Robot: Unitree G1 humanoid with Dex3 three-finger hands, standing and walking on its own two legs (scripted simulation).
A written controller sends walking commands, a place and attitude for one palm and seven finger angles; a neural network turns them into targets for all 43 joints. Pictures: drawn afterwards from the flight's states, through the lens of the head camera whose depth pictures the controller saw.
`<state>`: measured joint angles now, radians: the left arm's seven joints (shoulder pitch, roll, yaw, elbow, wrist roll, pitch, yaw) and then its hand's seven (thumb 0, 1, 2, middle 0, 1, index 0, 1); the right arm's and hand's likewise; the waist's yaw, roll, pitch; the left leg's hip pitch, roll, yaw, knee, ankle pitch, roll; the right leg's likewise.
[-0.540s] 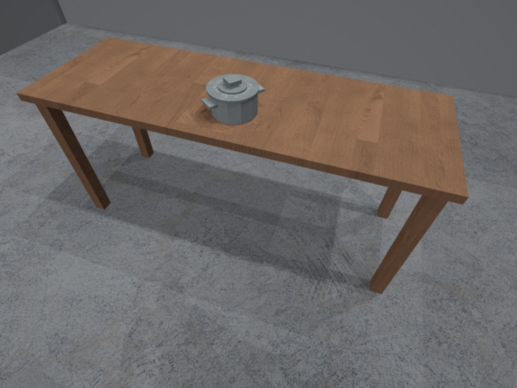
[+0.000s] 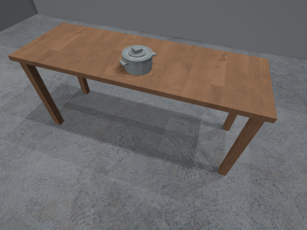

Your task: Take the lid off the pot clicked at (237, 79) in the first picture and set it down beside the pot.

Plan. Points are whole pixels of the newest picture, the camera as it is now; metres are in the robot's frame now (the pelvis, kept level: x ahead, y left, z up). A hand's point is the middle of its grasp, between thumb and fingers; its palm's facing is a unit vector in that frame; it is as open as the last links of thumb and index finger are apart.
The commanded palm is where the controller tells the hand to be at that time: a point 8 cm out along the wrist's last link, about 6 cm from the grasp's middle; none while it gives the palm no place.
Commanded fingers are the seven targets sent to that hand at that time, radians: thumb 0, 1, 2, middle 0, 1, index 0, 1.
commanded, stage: look at it before walking up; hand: left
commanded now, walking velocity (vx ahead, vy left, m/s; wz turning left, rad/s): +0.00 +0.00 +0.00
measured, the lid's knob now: (137, 49) +0.94 +0.14 -0.01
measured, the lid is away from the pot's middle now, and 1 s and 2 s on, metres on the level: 0.00 0.00 0.00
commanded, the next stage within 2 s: turn to face it in 0.10 s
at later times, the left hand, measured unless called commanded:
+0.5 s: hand out of the picture +0.05 +0.22 -0.17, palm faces -0.07 -0.96 -0.28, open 7.4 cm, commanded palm none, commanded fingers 0.00 0.90 0.90 -0.20 -0.30 -0.20 -0.30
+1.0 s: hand out of the picture +0.06 +0.19 -0.17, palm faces -0.20 -0.95 -0.23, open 7.4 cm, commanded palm none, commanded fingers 0.00 0.90 0.90 -0.20 -0.30 -0.20 -0.30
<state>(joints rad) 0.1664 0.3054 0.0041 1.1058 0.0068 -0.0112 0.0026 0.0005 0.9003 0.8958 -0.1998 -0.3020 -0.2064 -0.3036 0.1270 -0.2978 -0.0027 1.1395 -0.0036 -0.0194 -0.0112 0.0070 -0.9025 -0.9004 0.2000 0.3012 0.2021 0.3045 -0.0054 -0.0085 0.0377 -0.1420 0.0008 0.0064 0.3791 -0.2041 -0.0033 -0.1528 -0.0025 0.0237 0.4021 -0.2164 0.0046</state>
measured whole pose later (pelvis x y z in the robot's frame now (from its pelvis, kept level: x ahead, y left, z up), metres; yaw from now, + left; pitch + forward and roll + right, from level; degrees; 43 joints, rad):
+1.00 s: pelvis -0.03 +0.01 -0.01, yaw -14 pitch -1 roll +0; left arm 0.23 0.21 0.06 0.98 0.02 0.04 0.00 0.00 0.90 0.90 -0.20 -0.30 -0.20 -0.30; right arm 0.26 -0.17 -0.03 1.03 -0.02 -0.01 -0.04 0.01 -0.90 -0.90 0.20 0.30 0.20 0.30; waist -0.01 -0.02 0.05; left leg -0.19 0.05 0.14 0.48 -0.26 0.01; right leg -0.39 0.00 0.00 0.85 -0.42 0.02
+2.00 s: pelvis +0.25 +0.07 -0.01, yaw -12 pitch -1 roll +1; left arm 0.29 0.13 0.06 0.97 0.02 -0.07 0.01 -0.01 0.90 0.90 -0.20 -0.30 -0.20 -0.30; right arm 0.30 -0.18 -0.05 1.07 -0.03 -0.01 0.02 0.01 -0.91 -0.90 0.20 0.30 0.20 0.30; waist 0.01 0.04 0.03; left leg -0.41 0.01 0.06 1.11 -0.33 0.04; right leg -0.30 -0.06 -0.14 0.58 -0.26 -0.04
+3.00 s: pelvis +0.41 +0.10 -0.01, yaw -14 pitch -2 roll +1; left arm 0.21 0.17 0.01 1.08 0.00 0.01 0.04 0.00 0.93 0.90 -0.20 -0.30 -0.21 -0.30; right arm 0.30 -0.14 -0.02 1.15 -0.01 0.02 -0.03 0.01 -0.91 -0.90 0.20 0.30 0.20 0.30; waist -0.05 0.01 0.04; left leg -0.19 0.06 0.13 0.44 -0.21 -0.02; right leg -0.15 0.01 -0.06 0.48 -0.29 -0.04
